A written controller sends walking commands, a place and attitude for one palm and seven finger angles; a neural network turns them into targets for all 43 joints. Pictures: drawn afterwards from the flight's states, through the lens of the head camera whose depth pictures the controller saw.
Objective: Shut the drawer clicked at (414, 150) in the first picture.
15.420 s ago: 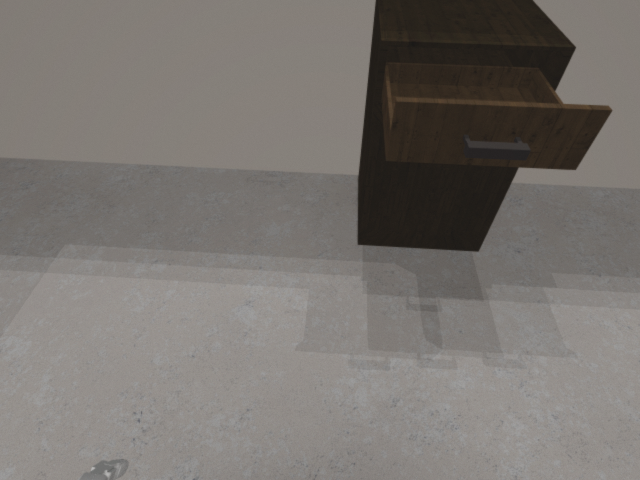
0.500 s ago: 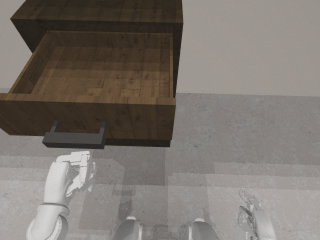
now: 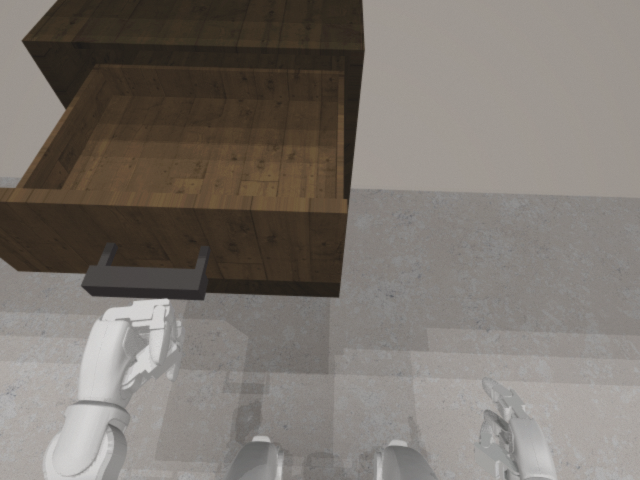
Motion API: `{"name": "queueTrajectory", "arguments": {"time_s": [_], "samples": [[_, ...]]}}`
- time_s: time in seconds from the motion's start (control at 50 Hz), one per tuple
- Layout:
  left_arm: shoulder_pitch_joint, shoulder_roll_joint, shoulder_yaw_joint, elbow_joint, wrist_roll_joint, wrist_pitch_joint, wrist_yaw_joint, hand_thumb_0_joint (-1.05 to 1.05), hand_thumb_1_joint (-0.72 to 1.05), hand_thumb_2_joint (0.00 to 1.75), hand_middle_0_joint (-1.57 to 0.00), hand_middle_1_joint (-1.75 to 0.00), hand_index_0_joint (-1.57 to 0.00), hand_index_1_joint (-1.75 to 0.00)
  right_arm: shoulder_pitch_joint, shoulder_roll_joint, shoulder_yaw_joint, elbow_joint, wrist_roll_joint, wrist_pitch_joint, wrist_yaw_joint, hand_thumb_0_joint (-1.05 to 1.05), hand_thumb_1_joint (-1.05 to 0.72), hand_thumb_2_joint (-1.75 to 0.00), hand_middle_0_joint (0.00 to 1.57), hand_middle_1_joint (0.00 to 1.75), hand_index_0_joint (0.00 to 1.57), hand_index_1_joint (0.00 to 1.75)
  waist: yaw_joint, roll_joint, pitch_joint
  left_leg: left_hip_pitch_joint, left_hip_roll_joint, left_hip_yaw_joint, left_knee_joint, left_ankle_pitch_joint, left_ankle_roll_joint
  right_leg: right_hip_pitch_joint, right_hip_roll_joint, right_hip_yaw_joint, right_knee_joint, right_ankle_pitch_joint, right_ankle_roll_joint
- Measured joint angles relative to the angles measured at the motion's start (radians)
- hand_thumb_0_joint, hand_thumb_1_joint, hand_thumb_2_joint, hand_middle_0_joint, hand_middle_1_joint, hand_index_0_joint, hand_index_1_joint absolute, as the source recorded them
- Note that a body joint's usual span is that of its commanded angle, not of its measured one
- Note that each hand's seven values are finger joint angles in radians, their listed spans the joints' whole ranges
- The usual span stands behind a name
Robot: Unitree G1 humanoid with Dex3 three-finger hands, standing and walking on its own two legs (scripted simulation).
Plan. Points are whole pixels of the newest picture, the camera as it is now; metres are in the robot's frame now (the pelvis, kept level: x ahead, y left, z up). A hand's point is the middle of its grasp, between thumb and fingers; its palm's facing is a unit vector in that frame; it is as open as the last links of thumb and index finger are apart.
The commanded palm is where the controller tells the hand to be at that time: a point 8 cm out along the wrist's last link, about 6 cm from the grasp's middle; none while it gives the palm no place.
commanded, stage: push the drawer shut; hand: left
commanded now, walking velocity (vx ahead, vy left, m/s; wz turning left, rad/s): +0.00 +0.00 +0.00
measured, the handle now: (152, 267) +0.35 +0.22 +0.06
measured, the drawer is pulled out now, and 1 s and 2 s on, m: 0.29 0.19 0.08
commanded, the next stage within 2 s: none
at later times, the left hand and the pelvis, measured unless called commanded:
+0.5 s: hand (178, 312) +0.30 +0.18 +0.05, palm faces -0.03 -1.00 -0.06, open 2.7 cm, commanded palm +0.31 +0.23 +0.06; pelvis -0.02 +0.01 +0.00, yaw +0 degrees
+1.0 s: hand (194, 255) +0.37 +0.18 +0.05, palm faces -0.02 -1.00 -0.06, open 2.8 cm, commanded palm +0.37 +0.23 +0.06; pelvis -0.02 +0.01 +0.00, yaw -1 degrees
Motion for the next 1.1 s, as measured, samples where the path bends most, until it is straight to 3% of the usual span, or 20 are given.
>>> {"name": "queueTrajectory", "arguments": {"time_s": [0.16,0.42,0.68,1.1], "samples": [[-0.086,0.004,0.011,0.064,-0.002,0.023,-0.014,0.00,0.89,0.91,-1.40,-1.60,-1.40,-1.60,0.006,0.001,0.005,0.010,0.000,0.009,0.003,0.02,-0.90,-0.90,0.20,0.30,0.20,0.30,-0.004,-0.001,0.003,0.008,-0.002,0.006,-0.016,0.008,0.004,0.006,-0.001,0.006,-0.016,0.010,0.003],[-0.248,0.017,0.009,0.201,0.013,0.007,-0.012,-0.08,0.78,0.94,-1.40,-1.60,-1.40,-1.60,-0.005,-0.009,0.011,0.066,0.005,0.011,-0.011,0.01,-0.90,-0.90,0.20,0.30,0.20,0.30,0.005,-0.005,0.023,-0.022,-0.013,-0.001,-0.006,0.028,0.011,-0.014,-0.010,0.000,-0.014,0.029,0.009],[-0.474,0.040,0.022,0.403,0.028,0.028,0.010,-0.06,0.76,0.94,-1.40,-1.60,-1.40,-1.60,-0.002,-0.005,0.028,0.083,0.010,0.019,-0.019,0.01,-0.90,-0.90,0.20,0.30,0.20,0.30,-0.013,-0.010,0.034,-0.029,-0.016,0.009,-0.021,0.054,0.018,-0.024,-0.013,0.011,-0.031,0.059,0.014],[-0.704,0.064,0.085,0.671,0.063,-0.035,0.023,-0.06,0.79,0.94,-1.40,-1.60,-1.40,-1.60,0.050,-0.011,0.015,0.120,-0.001,0.085,0.001,0.01,-0.90,-0.90,0.20,0.30,0.20,0.30,-0.046,-0.017,0.036,-0.044,-0.009,0.026,-0.044,0.062,0.022,-0.049,-0.004,0.028,-0.053,0.075,0.018]]}}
